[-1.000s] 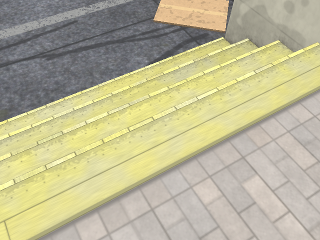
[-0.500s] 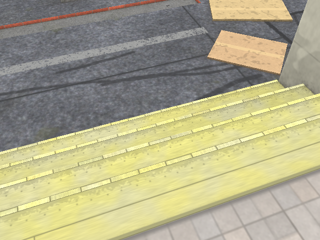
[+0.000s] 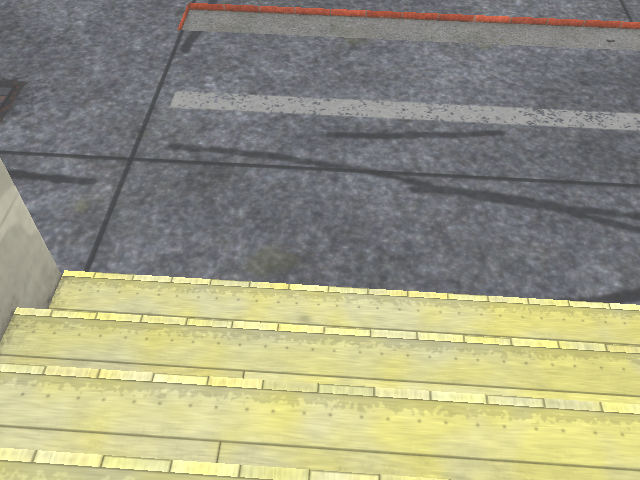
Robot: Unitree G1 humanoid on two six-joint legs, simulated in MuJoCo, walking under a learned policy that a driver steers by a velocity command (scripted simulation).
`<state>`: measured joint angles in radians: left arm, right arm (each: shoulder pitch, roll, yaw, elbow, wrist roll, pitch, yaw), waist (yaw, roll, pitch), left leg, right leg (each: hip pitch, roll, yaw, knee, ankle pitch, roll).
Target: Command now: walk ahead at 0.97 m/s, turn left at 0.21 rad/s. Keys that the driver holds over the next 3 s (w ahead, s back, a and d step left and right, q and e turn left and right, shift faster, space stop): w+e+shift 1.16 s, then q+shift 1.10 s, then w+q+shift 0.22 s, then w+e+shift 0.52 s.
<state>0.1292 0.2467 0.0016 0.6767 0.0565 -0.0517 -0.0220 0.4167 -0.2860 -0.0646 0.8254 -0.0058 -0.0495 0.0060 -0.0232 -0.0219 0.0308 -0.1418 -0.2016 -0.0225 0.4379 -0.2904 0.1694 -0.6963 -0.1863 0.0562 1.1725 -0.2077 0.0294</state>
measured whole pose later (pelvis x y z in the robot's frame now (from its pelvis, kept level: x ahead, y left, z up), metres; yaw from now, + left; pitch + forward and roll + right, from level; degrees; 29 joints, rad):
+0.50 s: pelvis +0.45 -0.03 -0.02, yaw -18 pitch +0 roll +0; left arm 0.55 0.27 0.04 0.89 -0.01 -0.06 0.01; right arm -0.03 -0.24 0.02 0.61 -0.06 -0.04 0.01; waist 0.13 0.00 0.00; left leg -0.71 0.07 -0.17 0.89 0.19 0.00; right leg -0.22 0.18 0.15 0.75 -0.50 -0.14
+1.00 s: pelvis +0.83 -0.12 -0.30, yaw -44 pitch +0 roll +2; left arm 0.00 0.26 0.03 0.74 0.02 -0.03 -0.06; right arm 0.66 -0.21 0.00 1.04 -0.04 -0.10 -0.02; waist -0.10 -0.06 0.02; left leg 0.10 0.01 0.20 1.02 -0.90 -0.03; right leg -0.64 0.00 -0.14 0.66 0.41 -0.17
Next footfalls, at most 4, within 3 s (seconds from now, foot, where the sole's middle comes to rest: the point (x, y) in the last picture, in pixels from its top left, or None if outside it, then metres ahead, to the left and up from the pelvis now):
0.22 right None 0.39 -0.08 -0.77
0.66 left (275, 418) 0.70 0.12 -0.94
1.04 right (412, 360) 0.95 -0.27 -1.12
1.40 left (425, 316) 1.22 -0.37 -1.29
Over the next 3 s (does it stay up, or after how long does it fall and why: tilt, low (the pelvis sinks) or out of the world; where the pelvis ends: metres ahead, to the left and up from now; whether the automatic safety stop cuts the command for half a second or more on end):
stays up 1.75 -0.28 -0.72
